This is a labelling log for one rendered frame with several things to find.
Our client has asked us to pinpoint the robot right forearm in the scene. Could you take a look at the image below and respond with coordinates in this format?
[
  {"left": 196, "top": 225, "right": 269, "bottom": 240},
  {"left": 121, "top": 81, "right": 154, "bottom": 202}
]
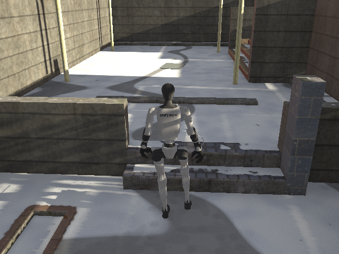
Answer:
[{"left": 190, "top": 127, "right": 202, "bottom": 151}]

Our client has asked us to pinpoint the left robot hand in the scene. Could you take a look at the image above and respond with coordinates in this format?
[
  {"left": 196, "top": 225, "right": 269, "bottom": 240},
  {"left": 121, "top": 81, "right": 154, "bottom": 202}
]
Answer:
[{"left": 140, "top": 147, "right": 152, "bottom": 158}]

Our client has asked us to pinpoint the right robot hand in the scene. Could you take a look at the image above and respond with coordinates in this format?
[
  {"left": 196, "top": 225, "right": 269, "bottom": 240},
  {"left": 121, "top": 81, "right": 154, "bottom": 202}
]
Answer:
[{"left": 191, "top": 150, "right": 203, "bottom": 164}]

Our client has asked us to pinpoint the right robot shin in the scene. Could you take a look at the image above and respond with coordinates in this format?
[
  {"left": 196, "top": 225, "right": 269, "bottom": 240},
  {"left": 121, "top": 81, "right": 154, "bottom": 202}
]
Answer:
[{"left": 182, "top": 167, "right": 190, "bottom": 203}]

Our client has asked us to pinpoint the robot left forearm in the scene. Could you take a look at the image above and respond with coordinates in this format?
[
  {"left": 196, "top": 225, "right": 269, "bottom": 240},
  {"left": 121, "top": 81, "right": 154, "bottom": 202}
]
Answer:
[{"left": 140, "top": 128, "right": 150, "bottom": 149}]

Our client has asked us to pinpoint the robot head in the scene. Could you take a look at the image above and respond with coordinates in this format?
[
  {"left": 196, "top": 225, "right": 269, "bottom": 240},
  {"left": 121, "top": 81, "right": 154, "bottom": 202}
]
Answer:
[{"left": 159, "top": 83, "right": 177, "bottom": 108}]

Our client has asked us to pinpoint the robot right upper arm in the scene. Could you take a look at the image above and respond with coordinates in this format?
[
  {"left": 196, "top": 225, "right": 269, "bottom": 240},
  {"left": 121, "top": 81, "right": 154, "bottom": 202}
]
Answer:
[{"left": 180, "top": 106, "right": 195, "bottom": 135}]

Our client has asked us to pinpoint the robot left upper arm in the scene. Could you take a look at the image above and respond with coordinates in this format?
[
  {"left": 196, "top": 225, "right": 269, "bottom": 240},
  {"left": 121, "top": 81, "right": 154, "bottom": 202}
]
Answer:
[{"left": 144, "top": 107, "right": 157, "bottom": 136}]

